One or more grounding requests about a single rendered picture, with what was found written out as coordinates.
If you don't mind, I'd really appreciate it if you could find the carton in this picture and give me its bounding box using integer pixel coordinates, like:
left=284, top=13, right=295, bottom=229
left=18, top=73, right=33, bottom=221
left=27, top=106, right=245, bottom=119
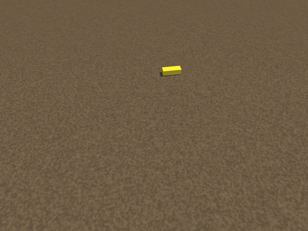
left=162, top=66, right=181, bottom=76

